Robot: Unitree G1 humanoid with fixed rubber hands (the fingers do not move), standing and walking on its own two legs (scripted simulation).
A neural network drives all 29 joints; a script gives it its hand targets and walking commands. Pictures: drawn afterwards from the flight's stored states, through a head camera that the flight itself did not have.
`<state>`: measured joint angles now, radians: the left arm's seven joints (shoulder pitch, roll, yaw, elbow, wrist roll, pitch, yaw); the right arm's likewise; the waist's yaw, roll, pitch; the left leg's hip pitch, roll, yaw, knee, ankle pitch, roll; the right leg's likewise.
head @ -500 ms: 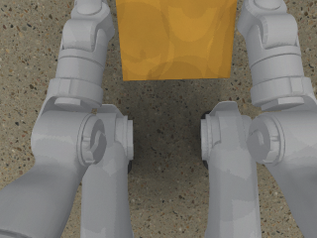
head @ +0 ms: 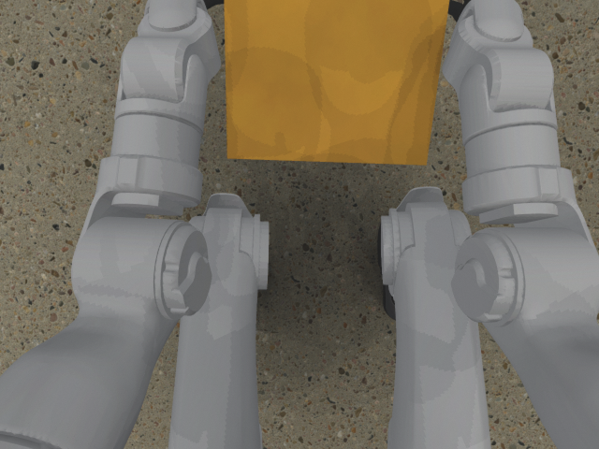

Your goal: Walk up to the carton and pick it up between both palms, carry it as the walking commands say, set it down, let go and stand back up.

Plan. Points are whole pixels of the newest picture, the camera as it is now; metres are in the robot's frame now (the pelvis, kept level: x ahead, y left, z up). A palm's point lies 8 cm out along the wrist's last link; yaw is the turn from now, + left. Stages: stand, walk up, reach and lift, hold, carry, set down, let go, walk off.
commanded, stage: reach and lift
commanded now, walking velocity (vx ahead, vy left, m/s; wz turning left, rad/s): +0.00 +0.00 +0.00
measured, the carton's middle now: (324, 42) +0.54 -0.02 -0.16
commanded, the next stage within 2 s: none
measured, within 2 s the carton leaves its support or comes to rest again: neither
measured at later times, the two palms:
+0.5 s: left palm out of the picture +0.53 +0.12 -0.02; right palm out of the picture +0.51 -0.16 -0.02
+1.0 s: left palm out of the picture +0.51 +0.12 +0.06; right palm out of the picture +0.49 -0.15 +0.06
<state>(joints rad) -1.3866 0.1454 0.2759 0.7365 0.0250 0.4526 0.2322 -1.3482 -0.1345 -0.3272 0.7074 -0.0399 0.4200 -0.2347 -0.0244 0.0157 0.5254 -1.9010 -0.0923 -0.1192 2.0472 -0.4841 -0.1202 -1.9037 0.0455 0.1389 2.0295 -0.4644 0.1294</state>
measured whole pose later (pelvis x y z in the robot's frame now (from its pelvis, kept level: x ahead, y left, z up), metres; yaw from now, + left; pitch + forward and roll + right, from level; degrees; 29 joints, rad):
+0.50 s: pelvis +0.00 +0.00 +0.06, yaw +0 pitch +16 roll -1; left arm -1.23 0.09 0.27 0.58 0.04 0.49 0.24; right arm -1.21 -0.09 -0.30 0.57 -0.04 0.47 -0.25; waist -0.03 0.01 0.53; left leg -1.67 -0.07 -0.12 1.90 -0.50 -0.10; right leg -1.67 0.03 0.12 1.88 -0.48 0.12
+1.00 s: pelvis -0.01 +0.00 +0.11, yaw +0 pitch +11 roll +0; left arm -1.21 0.10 0.27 0.62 0.07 0.52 0.22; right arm -1.18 -0.06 -0.31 0.60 -0.05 0.49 -0.28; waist -0.03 0.00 0.52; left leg -1.46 -0.07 -0.12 1.72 -0.46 -0.10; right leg -1.46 0.03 0.12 1.70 -0.44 0.10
